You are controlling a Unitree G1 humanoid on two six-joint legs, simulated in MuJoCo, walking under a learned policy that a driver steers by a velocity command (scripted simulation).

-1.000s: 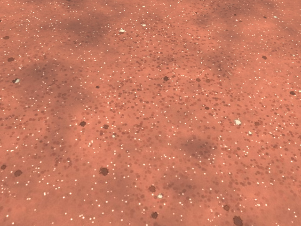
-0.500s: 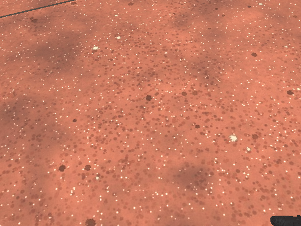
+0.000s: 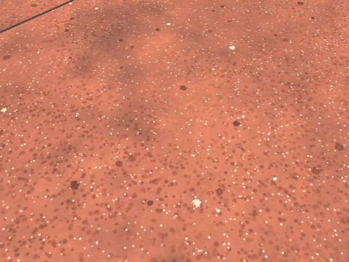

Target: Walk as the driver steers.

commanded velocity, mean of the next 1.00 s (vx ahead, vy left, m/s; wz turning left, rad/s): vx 0.21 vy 0.00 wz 0.06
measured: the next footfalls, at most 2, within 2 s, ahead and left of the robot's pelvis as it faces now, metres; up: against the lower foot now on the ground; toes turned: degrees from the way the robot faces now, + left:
right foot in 0.16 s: +0.28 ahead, -0.15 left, +0.00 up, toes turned +2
left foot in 0.58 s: +0.37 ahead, +0.09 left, +0.00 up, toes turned +6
